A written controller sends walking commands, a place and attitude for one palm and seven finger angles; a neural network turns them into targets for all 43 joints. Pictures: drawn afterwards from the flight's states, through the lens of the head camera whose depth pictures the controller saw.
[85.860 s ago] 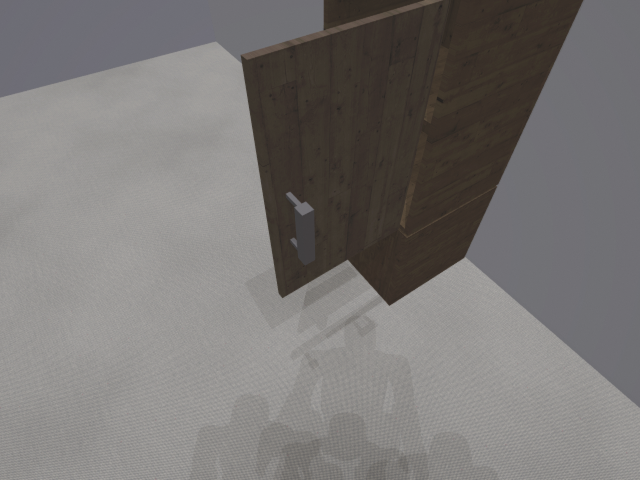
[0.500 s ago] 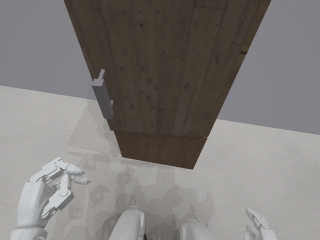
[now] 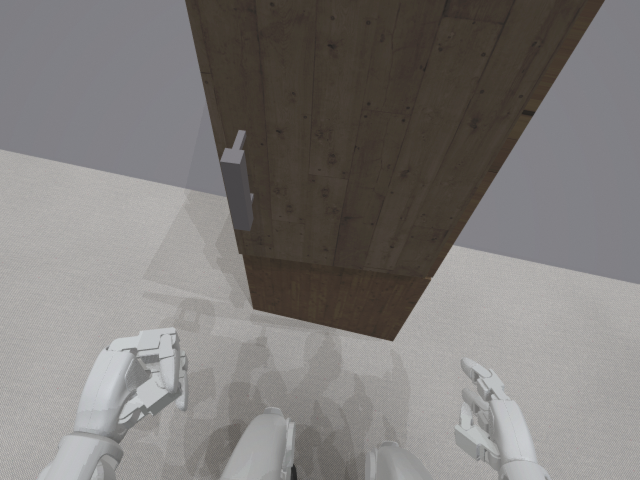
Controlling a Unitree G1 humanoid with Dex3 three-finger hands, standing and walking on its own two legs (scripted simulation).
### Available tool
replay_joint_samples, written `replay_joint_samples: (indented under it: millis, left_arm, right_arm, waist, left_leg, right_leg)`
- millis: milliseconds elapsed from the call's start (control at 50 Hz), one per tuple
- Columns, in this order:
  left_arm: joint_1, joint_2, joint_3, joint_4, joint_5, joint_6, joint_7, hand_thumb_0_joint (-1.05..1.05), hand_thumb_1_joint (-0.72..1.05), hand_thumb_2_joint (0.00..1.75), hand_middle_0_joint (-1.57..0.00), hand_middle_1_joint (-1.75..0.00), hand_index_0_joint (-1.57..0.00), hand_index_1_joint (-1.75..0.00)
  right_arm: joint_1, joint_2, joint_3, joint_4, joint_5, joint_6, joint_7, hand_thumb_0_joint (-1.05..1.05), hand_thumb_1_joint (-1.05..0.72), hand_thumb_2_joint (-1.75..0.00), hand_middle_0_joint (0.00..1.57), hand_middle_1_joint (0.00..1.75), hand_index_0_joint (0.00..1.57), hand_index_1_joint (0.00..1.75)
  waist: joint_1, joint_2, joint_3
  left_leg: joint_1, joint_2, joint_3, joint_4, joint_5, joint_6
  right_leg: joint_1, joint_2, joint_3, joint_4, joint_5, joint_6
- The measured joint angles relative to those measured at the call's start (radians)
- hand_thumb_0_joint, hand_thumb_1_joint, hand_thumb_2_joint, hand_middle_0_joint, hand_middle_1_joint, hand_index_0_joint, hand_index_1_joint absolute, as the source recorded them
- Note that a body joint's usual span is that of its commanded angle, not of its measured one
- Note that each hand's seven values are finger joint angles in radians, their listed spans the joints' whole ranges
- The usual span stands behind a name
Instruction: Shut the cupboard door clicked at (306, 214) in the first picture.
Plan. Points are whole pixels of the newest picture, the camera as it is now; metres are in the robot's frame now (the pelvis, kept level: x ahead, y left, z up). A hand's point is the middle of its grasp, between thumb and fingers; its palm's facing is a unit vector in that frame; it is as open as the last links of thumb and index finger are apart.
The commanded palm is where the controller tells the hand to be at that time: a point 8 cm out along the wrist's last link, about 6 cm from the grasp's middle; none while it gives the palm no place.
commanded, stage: raise the hand and make a fist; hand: left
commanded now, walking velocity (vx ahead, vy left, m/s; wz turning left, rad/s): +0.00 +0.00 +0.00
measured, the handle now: (242, 182) +0.51 +0.17 +0.03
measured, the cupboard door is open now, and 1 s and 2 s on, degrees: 6 6 6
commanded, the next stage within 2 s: bring the fist close to the handle in 0.50 s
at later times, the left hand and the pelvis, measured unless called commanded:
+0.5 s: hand (194, 366) +0.23 +0.16 +0.05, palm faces -0.01 -1.00 -0.05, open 3.1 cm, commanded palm +0.21 +0.21 +0.04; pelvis +0.01 -0.03 -0.01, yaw +0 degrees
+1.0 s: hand (230, 320) +0.29 +0.14 +0.04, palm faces -0.09 -1.00 -0.03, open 3.1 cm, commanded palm +0.28 +0.20 +0.04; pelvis +0.01 -0.03 -0.01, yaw -1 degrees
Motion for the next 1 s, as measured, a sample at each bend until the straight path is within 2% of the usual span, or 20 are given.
replay_joint_samples:
  millis: [120, 160, 300, 460, 620, 700, 780, 900, 1000]
  left_arm:
    - [0.000, 0.014, 0.049, -0.064, -0.031, -0.066, 0.017, 0.02, 0.90, 0.90, -1.29, -1.49, -1.29, -1.49]
    - [-0.005, 0.014, 0.057, -0.059, -0.034, -0.065, 0.014, 0.01, 0.90, 0.90, -1.29, -1.49, -1.30, -1.49]
    - [0.006, 0.007, 0.031, 0.003, -0.038, 0.002, -0.019, 0.01, 0.90, 0.90, -1.30, -1.49, -1.30, -1.50]
    - [0.002, -0.001, 0.047, -0.030, -0.046, -0.091, 0.017, 0.01, 0.90, 0.90, -1.30, -1.50, -1.30, -1.50]
    - [0.007, -0.004, 0.019, -0.001, -0.042, -0.028, -0.017, 0.01, 0.90, 0.90, -1.30, -1.50, -1.30, -1.50]
    - [-0.002, -0.002, 0.033, -0.008, -0.044, -0.061, -0.002, 0.02, 0.90, 0.90, -1.30, -1.50, -1.30, -1.50]
    - [-0.082, 0.000, 0.053, 0.038, -0.049, -0.095, -0.001, 0.01, 0.90, 0.90, -1.30, -1.50, -1.30, -1.50]
    - [-0.190, -0.001, 0.022, 0.102, -0.038, -0.027, -0.025, 0.01, 0.90, 0.90, -1.30, -1.50, -1.30, -1.50]
    - [-0.245, -0.006, 0.009, 0.113, -0.015, -0.005, 0.021, 0.02, 0.90, 0.90, -1.30, -1.50, -1.30, -1.50]
  right_arm:
    - [0.025, -0.012, -0.017, 0.030, -0.007, 0.000, 0.005, 0.01, -0.90, -0.90, 0.20, 0.30, 0.21, 0.30]
    - [0.032, -0.019, -0.023, 0.038, -0.004, 0.006, 0.007, 0.01, -0.90, -0.90, 0.20, 0.30, 0.21, 0.30]
    - [0.054, -0.030, -0.036, 0.042, 0.010, 0.012, -0.004, 0.02, -0.90, -0.90, 0.20, 0.30, 0.20, 0.30]
    - [0.048, -0.028, -0.044, 0.056, 0.001, 0.005, -0.005, 0.02, -0.90, -0.90, 0.20, 0.30, 0.20, 0.30]
    - [0.029, -0.020, -0.040, 0.043, 0.011, 0.024, -0.008, 0.02, -0.90, -0.90, 0.20, 0.30, 0.20, 0.30]
    - [0.027, -0.018, -0.038, 0.042, 0.005, 0.019, -0.013, 0.02, -0.90, -0.90, 0.20, 0.30, 0.20, 0.30]
    - [0.019, -0.029, -0.033, 0.054, 0.002, 0.014, -0.011, 0.01, -0.90, -0.90, 0.20, 0.30, 0.20, 0.30]
    - [0.016, -0.038, -0.030, 0.064, 0.010, 0.022, -0.010, 0.02, -0.90, -0.90, 0.20, 0.30, 0.20, 0.30]
    - [0.032, -0.034, -0.032, 0.070, 0.006, 0.032, -0.005, 0.02, -0.90, -0.90, 0.20, 0.30, 0.20, 0.30]
  waist:
    - [-0.006, 0.000, 0.003]
    - [-0.009, 0.008, -0.002]
    - [-0.020, 0.016, -0.008]
    - [-0.016, 0.010, -0.012]
    - [-0.012, 0.014, -0.015]
    - [-0.006, 0.011, -0.018]
    - [-0.002, 0.014, -0.019]
    - [-0.013, 0.017, -0.009]
    - [-0.028, 0.015, -0.009]
  left_leg:
    - [-0.006, 0.007, -0.010, 0.016, -0.010, -0.009]
    - [-0.007, 0.007, -0.011, 0.016, -0.011, -0.011]
    - [-0.002, 0.013, -0.001, 0.005, -0.009, -0.018]
    - [-0.018, 0.019, -0.013, 0.030, -0.021, -0.034]
    - [-0.010, 0.021, -0.009, 0.025, -0.024, -0.042]
    - [-0.011, 0.023, -0.010, 0.028, -0.027, -0.045]
    - [-0.036, 0.022, -0.019, 0.050, -0.032, -0.047]
    - [-0.056, 0.022, -0.017, 0.059, -0.032, -0.043]
    - [-0.042, 0.023, -0.004, 0.035, -0.026, -0.038]
  right_leg:
    - [-0.004, 0.008, -0.008, 0.011, -0.009, -0.009]
    - [-0.005, 0.009, -0.009, 0.012, -0.010, -0.011]
    - [-0.011, 0.013, 0.002, 0.014, -0.012, -0.019]
    - [-0.027, 0.020, -0.009, 0.044, -0.030, -0.036]
    - [-0.026, 0.022, -0.004, 0.049, -0.037, -0.041]
    - [-0.027, 0.023, -0.005, 0.052, -0.040, -0.045]
    - [-0.048, 0.023, -0.013, 0.072, -0.048, -0.047]
    - [-0.067, 0.023, -0.011, 0.080, -0.047, -0.044]
    - [-0.061, 0.023, 0.002, 0.060, -0.036, -0.039]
